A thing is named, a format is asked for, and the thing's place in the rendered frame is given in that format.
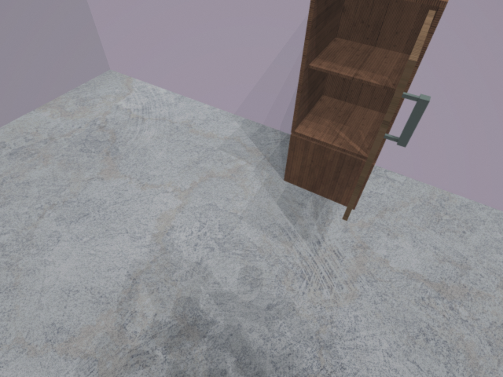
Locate handle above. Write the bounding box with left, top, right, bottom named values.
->
left=384, top=92, right=431, bottom=147

